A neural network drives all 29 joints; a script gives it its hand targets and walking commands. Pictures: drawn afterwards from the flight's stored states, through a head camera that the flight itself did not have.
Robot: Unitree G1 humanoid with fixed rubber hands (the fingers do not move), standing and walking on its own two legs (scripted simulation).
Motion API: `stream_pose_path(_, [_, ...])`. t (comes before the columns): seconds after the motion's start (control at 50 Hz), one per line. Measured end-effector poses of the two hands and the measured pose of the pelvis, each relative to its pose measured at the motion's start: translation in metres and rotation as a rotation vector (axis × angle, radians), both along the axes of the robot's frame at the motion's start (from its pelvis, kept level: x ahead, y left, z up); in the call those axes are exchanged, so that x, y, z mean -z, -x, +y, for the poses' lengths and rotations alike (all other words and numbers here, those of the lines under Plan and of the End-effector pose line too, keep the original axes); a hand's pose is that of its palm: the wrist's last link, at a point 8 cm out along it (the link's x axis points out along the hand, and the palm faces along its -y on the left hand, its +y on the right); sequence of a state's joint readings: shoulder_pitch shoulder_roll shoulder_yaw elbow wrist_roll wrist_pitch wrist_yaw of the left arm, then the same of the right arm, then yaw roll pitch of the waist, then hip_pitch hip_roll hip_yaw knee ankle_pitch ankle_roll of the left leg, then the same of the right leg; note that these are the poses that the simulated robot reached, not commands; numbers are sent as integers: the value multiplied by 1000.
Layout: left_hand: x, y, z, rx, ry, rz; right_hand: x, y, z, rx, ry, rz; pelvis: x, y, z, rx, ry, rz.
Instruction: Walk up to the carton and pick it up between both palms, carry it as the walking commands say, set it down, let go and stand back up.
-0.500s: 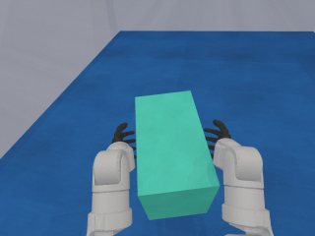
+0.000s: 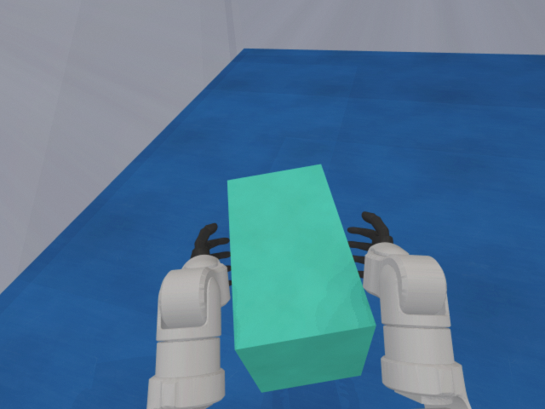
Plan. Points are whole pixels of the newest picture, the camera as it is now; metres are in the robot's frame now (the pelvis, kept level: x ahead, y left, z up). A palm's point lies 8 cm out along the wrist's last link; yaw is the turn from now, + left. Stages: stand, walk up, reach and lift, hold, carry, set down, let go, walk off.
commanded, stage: carry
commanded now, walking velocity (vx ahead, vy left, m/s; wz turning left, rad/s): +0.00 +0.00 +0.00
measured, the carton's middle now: (292, 275) +0.35 +0.00 +0.02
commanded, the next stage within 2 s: none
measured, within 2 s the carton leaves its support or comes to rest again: neither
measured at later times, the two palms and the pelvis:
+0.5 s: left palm (162, 326) +0.22 +0.15 +0.12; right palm (371, 308) +0.23 -0.09 +0.12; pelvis -0.08 +0.03 +0.01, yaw +2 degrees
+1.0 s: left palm (151, 358) +0.19 +0.16 +0.12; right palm (369, 335) +0.20 -0.08 +0.12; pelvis -0.11 +0.03 +0.01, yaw +3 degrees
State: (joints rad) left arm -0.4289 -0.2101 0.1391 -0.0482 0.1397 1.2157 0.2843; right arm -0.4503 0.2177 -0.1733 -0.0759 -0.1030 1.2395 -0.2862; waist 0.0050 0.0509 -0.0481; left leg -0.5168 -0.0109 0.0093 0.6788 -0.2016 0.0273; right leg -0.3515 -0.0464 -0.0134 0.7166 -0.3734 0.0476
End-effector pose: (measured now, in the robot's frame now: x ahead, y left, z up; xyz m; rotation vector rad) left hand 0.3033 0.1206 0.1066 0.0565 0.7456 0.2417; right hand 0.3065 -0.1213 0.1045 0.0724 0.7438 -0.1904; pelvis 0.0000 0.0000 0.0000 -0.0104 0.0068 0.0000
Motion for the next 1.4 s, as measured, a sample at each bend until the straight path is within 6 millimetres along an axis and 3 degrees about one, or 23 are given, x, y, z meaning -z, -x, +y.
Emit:
stream_pose_path(0.1, [-8,15,10,3,5,-15,-7,14,10,-7,10,-14,-3,13,8,-19,-14,15])
stream_pose_path(0.26, [-4,44,39,-29,23,-18,-12,39,39,-34,29,-30,-1,39,29,-29,6,-10])
stream_pose_path(0.46, [-16,80,35,-24,-7,-29,-16,75,35,-33,2,-46,-5,72,27,-29,14,-36])
stream_pose_path(0.6, [-16,96,36,-17,27,-50,-23,90,36,-30,38,-66,-2,86,27,-31,15,-57])
stream_pose_path(0.8, [-17,118,29,-29,-11,-15,-11,110,29,-48,4,-20,-6,107,19,-38,5,-46])
stream_pose_path(0.94, [-18,116,33,-24,19,-26,-14,106,33,-48,36,-25,-9,107,21,-49,0,5])
stream_pose_path(1.1, [0,128,46,-50,55,3,-1,116,46,-75,66,15,-8,121,27,-52,4,-7])
stream_pose_path(1.4, [-1,130,40,-45,53,-52,1,119,40,-77,68,-28,-8,128,22,-52,-2,-11])
